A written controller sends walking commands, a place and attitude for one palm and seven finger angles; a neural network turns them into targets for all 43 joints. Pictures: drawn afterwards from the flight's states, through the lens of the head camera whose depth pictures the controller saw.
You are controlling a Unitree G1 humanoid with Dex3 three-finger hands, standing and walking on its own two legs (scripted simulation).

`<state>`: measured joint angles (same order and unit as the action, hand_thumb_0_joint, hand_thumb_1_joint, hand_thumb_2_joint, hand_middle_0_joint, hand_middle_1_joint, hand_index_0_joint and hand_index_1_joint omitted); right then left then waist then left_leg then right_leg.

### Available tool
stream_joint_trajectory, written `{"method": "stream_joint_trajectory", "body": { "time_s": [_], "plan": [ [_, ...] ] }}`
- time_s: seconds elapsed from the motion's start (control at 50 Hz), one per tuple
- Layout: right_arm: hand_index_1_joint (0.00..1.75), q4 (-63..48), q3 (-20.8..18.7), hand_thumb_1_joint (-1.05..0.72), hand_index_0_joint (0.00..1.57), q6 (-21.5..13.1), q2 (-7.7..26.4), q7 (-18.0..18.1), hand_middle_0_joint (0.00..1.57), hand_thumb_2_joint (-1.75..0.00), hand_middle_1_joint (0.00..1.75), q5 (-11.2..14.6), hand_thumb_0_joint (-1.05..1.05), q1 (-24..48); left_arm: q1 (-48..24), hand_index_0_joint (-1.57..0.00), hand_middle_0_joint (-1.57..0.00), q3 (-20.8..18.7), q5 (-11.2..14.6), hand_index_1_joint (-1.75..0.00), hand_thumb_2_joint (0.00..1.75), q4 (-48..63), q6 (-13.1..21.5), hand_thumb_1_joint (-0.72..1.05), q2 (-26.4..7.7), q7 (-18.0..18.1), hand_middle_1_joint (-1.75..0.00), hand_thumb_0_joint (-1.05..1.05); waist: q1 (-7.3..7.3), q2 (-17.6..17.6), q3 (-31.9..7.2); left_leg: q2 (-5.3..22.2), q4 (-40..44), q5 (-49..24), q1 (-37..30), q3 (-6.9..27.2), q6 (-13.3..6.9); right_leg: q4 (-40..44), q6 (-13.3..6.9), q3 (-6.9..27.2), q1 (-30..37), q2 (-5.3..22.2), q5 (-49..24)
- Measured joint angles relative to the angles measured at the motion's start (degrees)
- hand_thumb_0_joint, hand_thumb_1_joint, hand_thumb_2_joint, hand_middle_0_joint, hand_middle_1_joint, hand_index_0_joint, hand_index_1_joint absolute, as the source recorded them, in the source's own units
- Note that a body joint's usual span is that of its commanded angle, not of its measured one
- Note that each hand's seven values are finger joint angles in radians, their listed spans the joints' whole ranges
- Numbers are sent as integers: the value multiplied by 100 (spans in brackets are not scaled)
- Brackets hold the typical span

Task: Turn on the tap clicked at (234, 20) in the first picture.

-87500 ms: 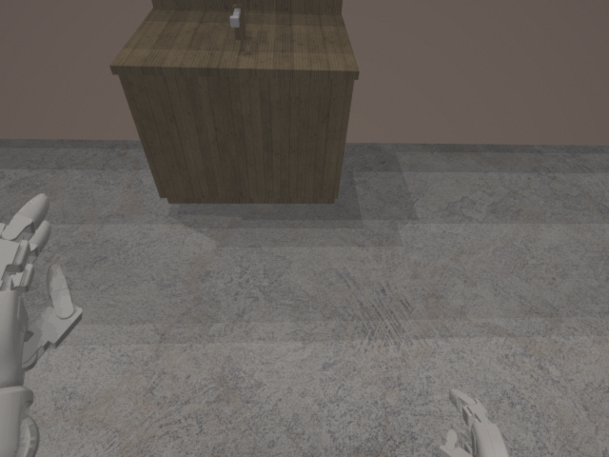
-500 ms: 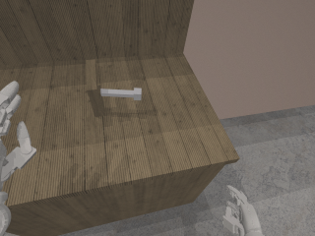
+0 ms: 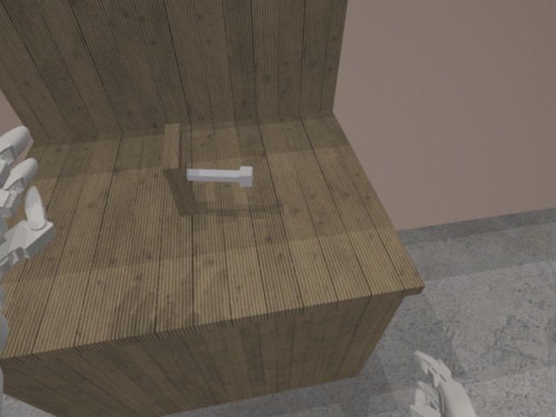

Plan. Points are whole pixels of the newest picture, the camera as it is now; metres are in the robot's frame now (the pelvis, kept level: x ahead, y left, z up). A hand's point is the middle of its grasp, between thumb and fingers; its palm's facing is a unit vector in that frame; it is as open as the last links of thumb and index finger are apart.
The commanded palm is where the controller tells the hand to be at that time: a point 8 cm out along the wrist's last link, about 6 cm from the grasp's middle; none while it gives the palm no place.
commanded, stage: turn the palm inward beside the body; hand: left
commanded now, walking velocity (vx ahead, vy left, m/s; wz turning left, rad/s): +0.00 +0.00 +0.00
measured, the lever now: (246, 176) +0.53 +0.12 +0.03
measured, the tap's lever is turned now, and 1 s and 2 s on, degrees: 77 77 77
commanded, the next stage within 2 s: reach beside the lever's end, fingers flat in 2.00 s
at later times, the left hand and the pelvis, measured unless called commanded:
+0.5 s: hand (105, 288) +0.22 +0.22 +0.14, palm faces +0.40 -0.85 -0.34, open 7.4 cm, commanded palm +0.14 +0.27 +0.15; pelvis -0.02 -0.06 -0.02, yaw +3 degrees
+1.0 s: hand (96, 300) +0.20 +0.23 +0.13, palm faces +0.40 -0.89 -0.23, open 7.4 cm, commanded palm +0.15 +0.27 +0.14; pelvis +0.02 -0.01 -0.02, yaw +3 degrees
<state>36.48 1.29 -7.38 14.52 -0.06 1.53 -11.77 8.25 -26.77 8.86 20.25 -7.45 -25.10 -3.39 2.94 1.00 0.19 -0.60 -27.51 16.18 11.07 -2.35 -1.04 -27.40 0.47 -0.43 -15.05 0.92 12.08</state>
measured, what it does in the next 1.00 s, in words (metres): stands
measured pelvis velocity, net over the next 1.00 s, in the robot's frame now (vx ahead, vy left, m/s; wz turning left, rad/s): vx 0.02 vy -0.01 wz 0.06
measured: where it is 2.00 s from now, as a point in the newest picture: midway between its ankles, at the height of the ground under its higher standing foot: outside the picture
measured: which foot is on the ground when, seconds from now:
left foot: down 0.00-1.00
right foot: down 0.00-1.00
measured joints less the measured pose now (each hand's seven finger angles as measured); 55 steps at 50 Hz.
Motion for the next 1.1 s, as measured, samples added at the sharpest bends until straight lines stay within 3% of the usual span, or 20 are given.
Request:
{"method": "stream_joint_trajectory", "body": {
  "time_s": [0.04,0.08,0.12,0.2,0.26,0.3,0.4,0.44,0.52,0.62,0.72,0.88,1.1],
  "plan": [
    [30,-47,-29,-91,20,-23,83,-9,21,-90,30,48,1,88,435,-21,-20,267,-76,-30,90,67,-177,90,168,-100,-30,1,-33,100,-1,13,-78,11,48,14,9,-112,-34,-17,-60,-10,28],
    [30,-89,-43,-91,20,-60,103,28,20,-90,30,11,1,201,871,-21,-20,508,-108,-30,90,36,-26,90,280,-95,-30,1,-80,103,21,19,-200,19,180,47,41,-303,-78,-51,-214,-9,85],
    [30,-81,-64,-91,20,-118,54,95,20,-90,30,-33,1,289,1136,-21,-20,616,-102,-30,90,-54,335,90,344,42,-30,1,-72,5,51,41,-357,35,355,96,99,-524,-138,-100,-406,-23,156],
    [30,114,-137,-91,20,-271,-53,183,20,-90,30,-127,1,305,979,-22,-21,552,-193,-30,90,-271,1266,89,438,604,-30,1,98,-167,70,153,-712,121,654,303,226,-802,-285,-312,-612,-115,263],
    [30,318,-122,-91,20,-285,-48,224,20,-90,30,-128,1,295,545,-22,-21,410,-301,-30,90,-507,1597,89,434,852,-30,2,156,-114,24,220,-971,224,804,525,258,-907,-370,-534,-626,-173,339],
    [30,431,-94,-91,20,-244,-16,278,20,-90,30,-91,1,312,243,-22,-21,402,-285,-30,90,-737,1502,89,375,834,-30,1,168,1,-7,248,-1078,277,832,634,244,-927,-398,-640,-584,-204,379],
    [30,508,-87,-91,20,-79,74,450,20,-90,30,60,1,481,-150,-21,-20,651,-74,-30,90,-1295,641,89,145,423,-30,1,93,352,14,271,-1104,311,770,674,216,-907,-369,-659,-501,-242,402],
    [30,475,-112,-91,20,-51,79,474,20,-90,30,96,1,557,-55,-21,-20,698,21,-30,90,-1289,447,90,113,320,-30,1,29,420,15,249,-1073,301,780,640,231,-928,-345,-596,-559,-239,398],
    [30,370,-212,-91,20,-95,5,442,20,-90,30,110,1,516,490,-21,-21,632,241,-30,90,-776,670,89,274,349,-30,1,-33,358,-68,239,-1050,330,876,534,276,-1013,-331,-473,-747,-237,455],
    [30,286,-283,-91,20,-209,-18,389,20,-90,30,112,1,189,1275,-22,-21,552,315,-30,90,-41,1071,89,522,563,-30,1,48,192,-222,226,-1079,479,895,488,333,-1064,-371,-426,-785,-225,591],
    [30,202,-245,-91,20,-410,63,428,20,-90,30,103,1,-53,1709,-21,-21,615,268,-30,90,129,1015,89,675,589,-30,1,114,178,-296,127,-1112,613,835,523,237,-1084,-278,-454,-688,-125,741],
    [30,107,-129,-91,20,-743,-26,447,20,-90,30,34,1,-11,1804,-21,-20,1073,179,-30,90,434,1120,90,874,473,-30,1,165,145,-333,11,-1148,701,794,503,126,-1089,-150,-428,-622,-11,818],
    [30,-61,25,-91,20,-605,-199,434,20,-90,30,73,1,54,1986,-21,-21,1125,275,-30,90,703,493,90,953,653,-30,1,210,152,-400,-23,-1030,583,693,453,77,-908,-87,-380,-500,19,654]
  ]
}}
